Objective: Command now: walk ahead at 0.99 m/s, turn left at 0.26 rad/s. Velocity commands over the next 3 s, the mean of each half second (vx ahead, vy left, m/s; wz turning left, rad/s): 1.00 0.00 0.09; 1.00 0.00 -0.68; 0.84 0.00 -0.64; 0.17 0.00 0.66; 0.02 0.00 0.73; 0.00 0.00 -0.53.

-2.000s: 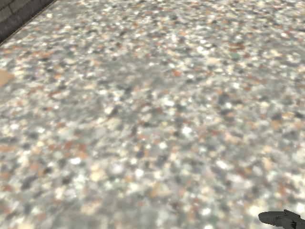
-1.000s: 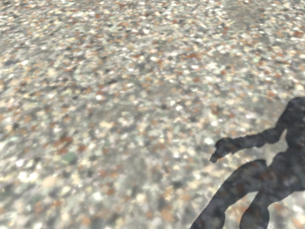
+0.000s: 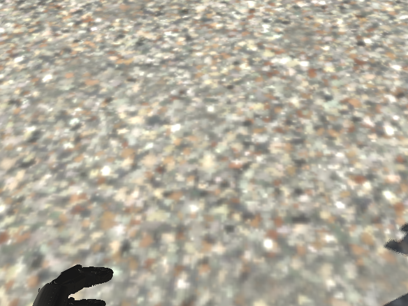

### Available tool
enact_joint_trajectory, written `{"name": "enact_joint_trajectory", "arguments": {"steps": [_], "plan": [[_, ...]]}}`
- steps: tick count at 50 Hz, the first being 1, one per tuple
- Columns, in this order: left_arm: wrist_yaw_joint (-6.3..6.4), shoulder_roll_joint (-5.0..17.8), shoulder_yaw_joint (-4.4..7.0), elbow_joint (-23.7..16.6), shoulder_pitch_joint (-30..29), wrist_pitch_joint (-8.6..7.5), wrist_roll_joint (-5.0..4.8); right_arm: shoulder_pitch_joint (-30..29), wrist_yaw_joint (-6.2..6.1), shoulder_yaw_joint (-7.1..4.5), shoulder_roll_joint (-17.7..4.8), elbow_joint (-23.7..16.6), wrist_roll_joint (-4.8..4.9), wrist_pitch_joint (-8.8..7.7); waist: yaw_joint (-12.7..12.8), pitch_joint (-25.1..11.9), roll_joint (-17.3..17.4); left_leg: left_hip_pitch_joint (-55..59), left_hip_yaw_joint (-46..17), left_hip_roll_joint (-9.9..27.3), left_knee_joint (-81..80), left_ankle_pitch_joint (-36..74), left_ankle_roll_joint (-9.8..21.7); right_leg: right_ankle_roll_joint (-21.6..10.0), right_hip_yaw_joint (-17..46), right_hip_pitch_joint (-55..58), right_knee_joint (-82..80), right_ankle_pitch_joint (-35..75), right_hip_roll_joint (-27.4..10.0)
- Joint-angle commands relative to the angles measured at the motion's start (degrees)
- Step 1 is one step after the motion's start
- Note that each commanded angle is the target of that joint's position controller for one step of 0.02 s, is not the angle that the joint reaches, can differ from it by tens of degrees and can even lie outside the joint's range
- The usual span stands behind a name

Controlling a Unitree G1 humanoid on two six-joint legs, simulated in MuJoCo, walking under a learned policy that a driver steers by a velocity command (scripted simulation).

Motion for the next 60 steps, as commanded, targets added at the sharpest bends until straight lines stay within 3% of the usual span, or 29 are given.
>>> {"name": "enact_joint_trajectory", "arguments": {"steps": [1, 2, 3, 4, 5, 6, 8, 13, 17, 20, 22, 23, 24, 25, 26, 27, 29, 33, 36, 42, 44, 46, 47, 48, 49, 50, 51, 54, 60], "plan": [[3.05, 12.96, 5.71, 5.06, 30.2, 0.27, -0.45, -6.4, -1.02, -2.46, -10.55, -2.76, -2.54, 0.07, 19.63, -14.13, 2.73, -20.74, 1.69, 10.17, 38.72, 64.65, 0.54, -2.67, 0.25, 43.16, 4.71, -13.77, 0.79], [3.45, 19.4, 7.54, 5.58, 33.72, -0.12, 2.17, 0.89, -0.56, -0.15, -0.9, -5.25, -0.2, -0.23, 14.54, -21.32, -15.68, -39.98, 5.69, 1.31, 67.15, 24.61, -1.91, -9.25, 28.78, 57.49, 0.4, -35.83, -16.18], [1.95, 16.82, 7.14, 5.94, 30.02, -0.04, 1.36, 1.75, 0.07, 0.79, -1.04, -5.64, 0.39, -1.11, 11.82, -23.5, -21.28, -49.61, 2.85, -2.75, 71.68, 0.16, -1.11, -11.11, 54.14, 57.74, -14.68, -42.57, -19.44], [1.39, 12.26, 6.54, 5.24, 22.06, -0.24, 0.81, -4.39, -0.31, 0.55, -3.66, -5.9, -0.15, -0.84, 10.06, -12.26, -12.13, -54.17, 3.03, 2.66, 71.82, 5.74, -0.14, -10.95, 45.99, 49.16, -14.98, -43.27, -17.82], [1.0, 8.64, 5.88, 5.58, 19.78, -0.52, 0.29, -8.82, 0.16, 0.76, -4.68, -6.29, -0.81, -0.65, 9.64, -7.9, -3.06, -52.86, 3.73, 5.22, 68.52, 9.56, -0.15, -10.55, 37.5, 40.95, -14.91, -37.24, -16.05], [0.99, 6.83, 5.26, 6.82, 19.67, -0.68, 0.53, -12.5, 0.76, 0.92, -4.22, -7.2, -1.41, -0.31, 8.88, -4.41, -0.17, -51.44, 4.01, 6.69, 65.06, 9.72, -0.09, -8.86, 30.86, 34.65, -15.94, -31.85, -13.09], [1.29, 4.32, 4.14, 9.52, 20.51, -1.41, 0.35, -12.2, 1.85, 1.87, -1.81, -8.08, -2.3, 1.02, 5.29, -0.69, -3.26, -50.04, 3.2, 8.6, 60.68, 8.83, -1.21, -7.93, 24.15, 26.89, -18.57, -28.4, -10.47], [0.66, 7.03, 4.55, 12.25, 22.69, -3.45, -1.25, -24.59, 2.75, 3.46, -1.43, -13.14, -2.42, 1.5, 4.6, 6.92, -2.37, -55.67, 9.3, 12.0, 41.49, 20.34, -4.11, -8.37, 10.81, 22.3, -28.25, -14.22, -6.63], [0.44, 8.21, 4.68, 14.67, 26.71, -4.45, -2.54, -31.94, 3.82, 4.7, 0.61, -14.4, -1.22, 0.62, 6.79, 7.97, -0.93, -43.15, 15.81, 10.38, 23.46, 35.59, -2.33, -6.85, 3.24, 23.75, -34.26, 6.46, -6.12], [0.92, 10.77, 4.88, 16.42, 28.73, -3.8, -1.93, -31.39, 2.83, 3.89, -1.47, -13.63, -1.76, 0.5, 6.23, 3.85, -2.68, -40.76, 19.07, 5.84, 19.32, 31.17, -0.26, -5.46, 0.09, 38.1, -26.62, 34.98, -7.27], [2.11, 13.17, 5.26, 17.61, 29.26, -2.36, -0.71, -21.96, 1.45, 2.48, -4.34, -11.24, -2.36, 0.56, 1.01, -3.9, -6.79, -29.04, 17.98, 2.19, 19.83, 21.27, 1.2, -4.12, 0.22, 41.88, -9.41, 53.35, -9.11], [2.72, 14.02, 5.39, 17.68, 27.44, -1.43, -0.29, -9.51, 0.48, 1.25, -6.12, -7.34, -2.18, 0.69, -5.11, -9.78, -7.13, -16.39, 16.58, 2.15, 18.83, 17.94, 1.76, -3.53, 0.15, 38.24, 5.52, 51.49, -8.59], [2.79, 11.02, 4.73, 16.36, 26.48, -1.28, 0.1, 1.53, -0.64, -0.32, -10.0, -4.61, -2.99, 0.78, -8.96, -15.86, -4.78, -1.31, 7.36, 11.07, 21.34, 7.39, 2.51, -3.62, 0.62, 26.14, 24.31, 34.5, -6.22], [1.8, -0.42, 2.41, 13.87, 34.42, -1.69, -2.01, 1.99, -1.05, -2.02, -15.1, -4.62, -5.15, 0.25, -0.56, -24.66, 14.11, 16.17, -23.15, 30.94, 16.08, -9.02, 7.59, -2.5, 2.29, 3.2, 48.85, -24.39, 3.28], [2.07, 5.7, 3.46, 13.69, 30.87, -1.94, -3.17, 0.68, -0.44, -2.0, -12.36, -5.19, -3.31, 0.67, -2.83, -28.33, 10.06, 14.48, -38.03, 32.01, 4.4, -16.05, 8.36, -3.75, 7.47, -3.12, 55.67, -25.27, 4.32], [2.36, 7.72, 4.06, 12.06, 21.81, -1.79, -2.92, -5.07, -0.41, -1.32, -8.27, -4.38, -3.0, 0.13, -1.36, -14.37, 4.31, 3.8, -24.55, 28.21, 3.34, -11.14, 5.75, -4.05, 6.97, -6.86, 52.98, -17.2, 0.02], [1.32, 5.47, 3.59, 12.36, 18.53, -1.08, -2.02, -8.57, -0.14, -0.52, -3.76, -2.76, -3.0, -0.97, 1.88, -4.45, -0.31, -12.17, -9.38, 24.13, 0.49, 5.52, 2.81, -3.85, 6.69, -2.55, 46.68, -13.21, -3.54], [-0.7, 1.39, 3.34, 10.87, 15.66, 2.75, -0.68, -6.71, 0.06, 0.72, 0.89, 1.25, -0.41, -2.61, 6.08, 1.88, 1.94, -20.48, 8.31, 19.49, -4.77, 16.7, -2.05, -2.52, 5.33, -3.4, 43.07, -11.56, -6.52], [-1.66, 0.03, 2.42, 6.65, 7.2, 3.03, -0.89, -6.2, 0.31, 0.8, 0.7, 2.16, -0.65, -3.44, 6.33, 5.46, 3.41, -23.13, 19.64, 16.46, -6.85, 31.49, -4.19, -2.14, 0.5, -5.73, 35.19, -2.52, -5.65], [-3.01, 2.42, 1.9, 4.17, 0.22, 2.17, -0.95, -2.29, -1.95, 0.36, -4.6, 3.06, -0.22, -3.04, 7.17, 4.84, 2.27, -13.22, 29.03, 16.19, -1.64, 73.83, -7.87, -6.29, -11.64, 5.21, 12.14, 7.28, 3.4], [-2.56, 5.84, 3.14, 7.06, 11.02, 2.33, -1.14, -4.26, -3.41, -0.72, -8.59, 1.71, -0.66, -1.41, 13.68, -2.13, 5.6, -10.33, 28.25, 18.47, 12.92, 89.98, -8.21, -7.9, -11.69, 17.38, 11.65, 2.02, 7.37], [-0.71, 11.15, 6.33, 14.05, 34.68, 2.64, -1.28, -11.23, -3.31, -1.72, -10.61, -0.83, -1.65, 0.59, 24.59, -11.14, 4.98, -20.89, 25.28, 19.41, 45.67, 81.5, -6.7, -11.95, -4.49, 41.9, 9.52, -6.7, 7.7], [0.74, 13.13, 8.3, 13.99, 32.67, 3.4, -3.37, -14.71, -1.98, -1.61, -7.4, -1.16, -1.34, 0.67, 23.37, -7.4, -6.46, -33.52, 24.67, 6.91, 70.81, 25.81, -7.0, -14.12, 3.54, 46.75, 3.09, -9.91, 4.38], [0.66, 18.83, 8.65, 12.32, 25.13, 3.9, -1.23, -7.78, -1.37, 0.85, 0.28, -6.87, -2.14, -0.8, 9.73, -8.33, -14.72, -54.07, 17.36, 2.93, 86.99, -4.18, -9.3, -22.06, 26.62, 53.7, 5.35, 7.08, -5.36], [1.15, 20.13, 9.49, 9.81, 24.24, 4.17, -0.46, -8.95, -1.29, 1.65, -0.49, -10.57, -1.05, -2.22, 11.86, -18.59, -10.56, -63.8, 6.26, 3.6, 88.95, -3.24, -9.06, -29.86, 47.51, 61.2, -9.83, -20.16, -12.97], [1.91, 14.29, 8.56, 9.87, 22.83, 3.89, -0.36, -12.88, -1.12, 1.61, -3.43, -10.06, -1.64, -3.32, 10.84, -8.26, 1.6, -65.77, 5.06, 7.4, 80.53, 1.23, -7.95, -25.24, 49.75, 50.74, -18.42, -30.35, -12.99], [2.02, 11.01, 7.55, 10.99, 20.67, 3.47, -0.58, -15.23, -0.87, 1.4, -3.54, -10.42, -1.91, -3.23, 7.25, -1.72, 6.05, -61.85, 5.16, 9.93, 72.86, 3.97, -7.96, -21.41, 43.82, 39.77, -19.3, -28.82, -10.41], [2.28, 9.22, 6.44, 10.47, 17.74, 0.63, -1.36, -14.9, -0.84, 2.35, -1.93, -10.12, -4.16, 0.55, 2.03, 3.4, 7.0, -50.65, 6.08, 13.65, 61.03, 2.8, -10.96, -19.02, 31.22, 18.61, -19.33, -15.22, -3.29], [0.88, 11.64, 7.87, 9.72, 20.87, -0.97, -1.99, -29.85, 0.55, 3.97, 0.83, -16.59, -1.37, 1.09, 8.54, 2.97, -0.22, -39.32, 11.32, 11.08, 27.45, 28.75, -11.17, -13.05, 22.32, 14.54, -19.87, 1.03, 4.16]]}}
